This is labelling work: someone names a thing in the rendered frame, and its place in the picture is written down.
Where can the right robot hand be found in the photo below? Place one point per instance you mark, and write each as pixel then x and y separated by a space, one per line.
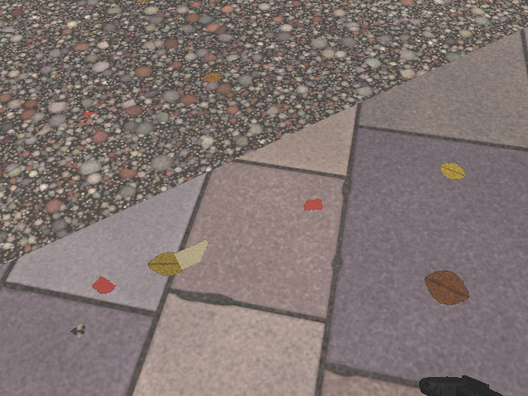
pixel 454 386

